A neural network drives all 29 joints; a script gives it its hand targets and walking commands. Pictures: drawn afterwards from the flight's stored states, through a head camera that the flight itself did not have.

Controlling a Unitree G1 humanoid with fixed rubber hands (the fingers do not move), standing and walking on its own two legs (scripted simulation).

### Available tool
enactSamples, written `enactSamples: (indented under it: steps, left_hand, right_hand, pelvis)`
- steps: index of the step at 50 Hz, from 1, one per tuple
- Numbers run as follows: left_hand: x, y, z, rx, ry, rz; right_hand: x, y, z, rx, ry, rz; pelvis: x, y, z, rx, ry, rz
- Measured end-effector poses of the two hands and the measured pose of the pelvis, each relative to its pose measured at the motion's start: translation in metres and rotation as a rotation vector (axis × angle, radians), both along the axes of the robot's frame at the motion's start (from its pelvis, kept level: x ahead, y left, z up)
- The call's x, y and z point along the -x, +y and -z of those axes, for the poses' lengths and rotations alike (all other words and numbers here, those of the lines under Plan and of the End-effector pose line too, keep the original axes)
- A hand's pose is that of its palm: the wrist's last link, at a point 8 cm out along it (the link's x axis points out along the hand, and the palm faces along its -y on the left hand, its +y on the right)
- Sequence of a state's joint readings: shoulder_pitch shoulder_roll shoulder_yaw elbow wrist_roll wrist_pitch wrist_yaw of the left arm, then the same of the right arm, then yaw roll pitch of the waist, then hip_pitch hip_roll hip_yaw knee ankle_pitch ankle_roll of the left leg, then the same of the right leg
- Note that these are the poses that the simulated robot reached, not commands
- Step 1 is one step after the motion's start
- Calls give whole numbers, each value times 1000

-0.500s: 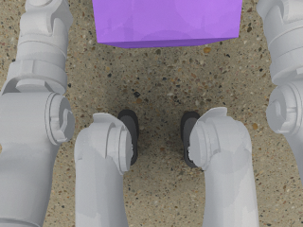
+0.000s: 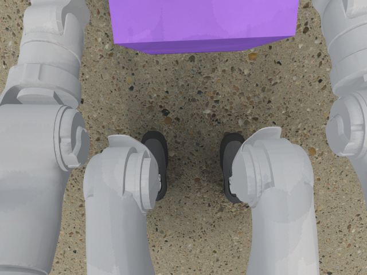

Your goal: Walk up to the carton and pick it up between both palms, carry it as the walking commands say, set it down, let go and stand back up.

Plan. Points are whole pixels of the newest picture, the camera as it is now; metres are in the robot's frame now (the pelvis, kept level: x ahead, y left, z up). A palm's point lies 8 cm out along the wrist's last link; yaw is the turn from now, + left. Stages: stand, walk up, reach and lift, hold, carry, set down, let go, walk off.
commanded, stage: reach and lift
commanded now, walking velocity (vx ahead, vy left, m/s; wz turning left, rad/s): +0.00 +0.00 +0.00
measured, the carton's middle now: out of the picture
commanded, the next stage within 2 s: none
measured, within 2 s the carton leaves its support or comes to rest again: leaves its support in 1.14 s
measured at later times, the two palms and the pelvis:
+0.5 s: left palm out of the picture +0.57 +0.14 -0.17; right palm out of the picture +0.57 -0.17 -0.17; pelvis +0.00 +0.00 +0.00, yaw -1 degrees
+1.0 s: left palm out of the picture +0.57 +0.14 -0.17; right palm out of the picture +0.57 -0.18 -0.17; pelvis +0.01 +0.00 -0.01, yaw -1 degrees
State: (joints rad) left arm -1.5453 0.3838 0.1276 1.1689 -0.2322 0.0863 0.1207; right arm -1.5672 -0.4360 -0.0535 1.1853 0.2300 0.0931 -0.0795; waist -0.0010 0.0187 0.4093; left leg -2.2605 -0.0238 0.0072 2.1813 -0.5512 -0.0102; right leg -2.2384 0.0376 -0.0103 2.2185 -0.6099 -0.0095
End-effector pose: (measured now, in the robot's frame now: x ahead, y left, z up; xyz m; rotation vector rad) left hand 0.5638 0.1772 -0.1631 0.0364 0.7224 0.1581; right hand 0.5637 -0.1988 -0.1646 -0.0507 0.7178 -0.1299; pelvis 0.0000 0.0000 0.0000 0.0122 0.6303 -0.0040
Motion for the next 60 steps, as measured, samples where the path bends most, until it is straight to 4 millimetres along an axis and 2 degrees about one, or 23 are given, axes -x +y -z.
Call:
enactSamples:
  steps: [11, 16, 27, 41, 51, 56, 60]
  left_hand:
    - [-2, -23, 2, 19, -1, 32]
    - [-3, -35, 3, 27, -4, 45]
    - [-3, -35, 3, 19, -5, 37]
    - [-3, -32, 5, 75, -4, 40]
    - [-3, -32, 4, 65, 3, 45]
    - [1, -30, -2, 45, 4, 19]
    - [2, -29, -16, 39, -4, 7]
  right_hand:
    - [-4, 23, 1, -21, -5, -31]
    - [-4, 23, 1, -11, -7, -26]
    - [-5, 24, 0, -2, 1, -24]
    - [-6, 24, 1, -30, 16, -44]
    - [-5, 24, 2, -41, 12, -40]
    - [-1, 29, -2, -32, 15, -39]
    - [-2, 33, -15, -19, 9, -21]
  pelvis:
    - [1, 0, -2, -2, -2, 3]
    - [0, 0, -3, 0, -1, 6]
    - [-2, 0, -4, -4, -8, 13]
    - [-5, 1, 12, -3, -56, 18]
    - [-10, 1, 10, -3, -35, 14]
    - [-11, 1, 7, -5, -15, 15]
    - [-9, 1, 2, -4, 4, 15]
